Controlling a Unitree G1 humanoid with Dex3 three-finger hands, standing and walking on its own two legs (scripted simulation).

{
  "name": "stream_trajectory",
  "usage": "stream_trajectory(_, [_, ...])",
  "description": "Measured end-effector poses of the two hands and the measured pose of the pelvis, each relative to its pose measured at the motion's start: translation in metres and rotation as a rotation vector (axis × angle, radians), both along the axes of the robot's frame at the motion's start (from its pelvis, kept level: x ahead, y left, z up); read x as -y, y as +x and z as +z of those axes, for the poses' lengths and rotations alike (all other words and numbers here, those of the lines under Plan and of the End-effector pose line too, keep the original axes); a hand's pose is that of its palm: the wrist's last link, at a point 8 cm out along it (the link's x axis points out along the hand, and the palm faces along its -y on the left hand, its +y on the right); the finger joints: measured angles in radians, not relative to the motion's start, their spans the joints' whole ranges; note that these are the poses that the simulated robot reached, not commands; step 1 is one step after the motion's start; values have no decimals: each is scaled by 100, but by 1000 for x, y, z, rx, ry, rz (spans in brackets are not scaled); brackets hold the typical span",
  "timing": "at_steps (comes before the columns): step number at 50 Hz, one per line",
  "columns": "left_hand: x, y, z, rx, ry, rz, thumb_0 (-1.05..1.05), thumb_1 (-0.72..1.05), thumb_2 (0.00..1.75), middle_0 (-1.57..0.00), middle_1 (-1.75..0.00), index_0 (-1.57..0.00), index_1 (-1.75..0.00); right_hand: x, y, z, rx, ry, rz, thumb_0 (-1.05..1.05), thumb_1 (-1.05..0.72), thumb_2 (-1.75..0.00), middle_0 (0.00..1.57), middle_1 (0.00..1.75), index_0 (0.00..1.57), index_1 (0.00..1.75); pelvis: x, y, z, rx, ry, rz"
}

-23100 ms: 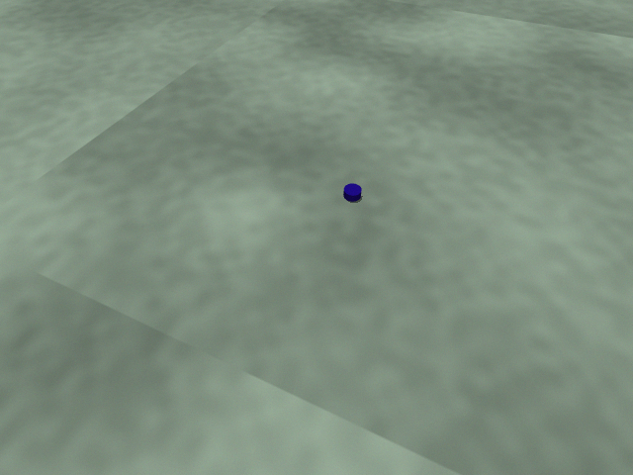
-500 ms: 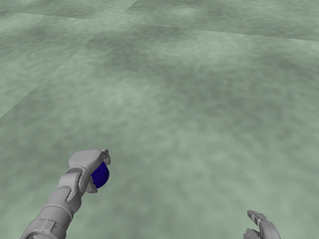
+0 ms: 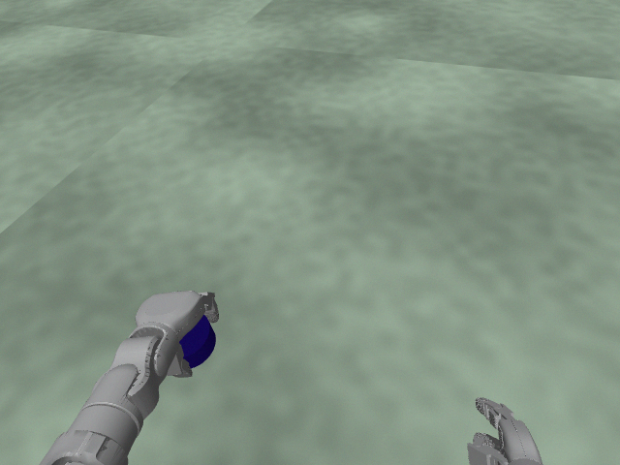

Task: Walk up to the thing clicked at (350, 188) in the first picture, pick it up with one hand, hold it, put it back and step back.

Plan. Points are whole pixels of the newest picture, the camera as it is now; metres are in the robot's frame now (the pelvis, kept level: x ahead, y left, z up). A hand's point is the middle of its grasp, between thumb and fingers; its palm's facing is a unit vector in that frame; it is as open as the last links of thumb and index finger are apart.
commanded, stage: hold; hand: left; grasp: from above
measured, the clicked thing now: (186, 338) +0.30 +0.22 -0.06
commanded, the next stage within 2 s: crouch in 0.34 s
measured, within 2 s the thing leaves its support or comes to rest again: neither
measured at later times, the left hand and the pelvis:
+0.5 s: hand (181, 334) +0.30 +0.22 -0.04, palm faces -0.44 -0.06 -0.89, open 10.2 cm; pelvis +0.01 +0.00 +0.00, yaw +0 degrees
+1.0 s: hand (200, 358) +0.32 +0.24 -0.18, palm faces -0.43 +0.03 -0.90, open 10.1 cm; pelvis -0.01 +0.00 -0.07, yaw +1 degrees
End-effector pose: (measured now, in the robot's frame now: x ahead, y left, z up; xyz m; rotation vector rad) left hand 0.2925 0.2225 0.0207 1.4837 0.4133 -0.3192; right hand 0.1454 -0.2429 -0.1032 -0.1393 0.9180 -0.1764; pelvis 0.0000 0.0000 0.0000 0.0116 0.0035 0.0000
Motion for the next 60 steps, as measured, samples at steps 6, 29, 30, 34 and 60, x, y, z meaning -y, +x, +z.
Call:
stream_trajectory(6, [-1,4,1,6,2,6,1,-3,62,-50,-77,-59,-74,1,1,0,-7,-1,-1,1,-91,-90,20,30,20,30,1,2,1,0,-1,2])
stream_trajectory(29, [-4,15,-5,12,3,16,1,-3,62,-49,-79,-58,-75,2,5,-2,-39,1,-23,1,-90,-90,20,30,20,30,-1,14,2,-16,-3,2])
stream_trajectory(30, [-4,15,-7,6,5,15,1,-2,62,-49,-79,-58,-75,2,6,-2,-39,1,-24,1,-90,-90,20,30,20,30,-1,15,1,-18,-3,3])
stream_trajectory(34, [-2,10,-25,-20,0,7,1,-3,61,-49,-78,-58,-75,3,4,-2,-53,-4,-22,1,-90,-90,20,30,20,30,-1,15,0,-34,-2,6])
stream_trajectory(60, [-21,69,-254,40,98,-11,0,0,51,-53,-74,-63,-70,30,-123,-173,-389,-161,-75,1,-90,-90,20,30,20,30,-11,-34,-167,-498,-56,26])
